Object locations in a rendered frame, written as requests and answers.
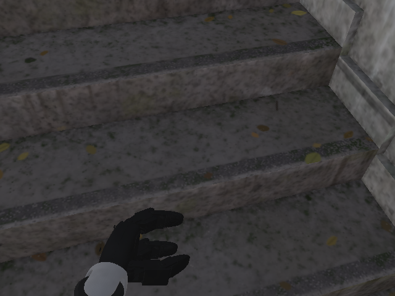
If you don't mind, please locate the left robot forearm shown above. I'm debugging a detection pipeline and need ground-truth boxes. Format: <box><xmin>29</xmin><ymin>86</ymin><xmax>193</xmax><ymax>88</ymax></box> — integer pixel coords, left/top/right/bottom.
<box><xmin>74</xmin><ymin>262</ymin><xmax>128</xmax><ymax>296</ymax></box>

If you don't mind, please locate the left robot hand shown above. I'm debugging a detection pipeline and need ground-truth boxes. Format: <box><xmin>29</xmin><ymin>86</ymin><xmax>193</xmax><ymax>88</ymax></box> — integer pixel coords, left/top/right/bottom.
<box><xmin>99</xmin><ymin>207</ymin><xmax>190</xmax><ymax>286</ymax></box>

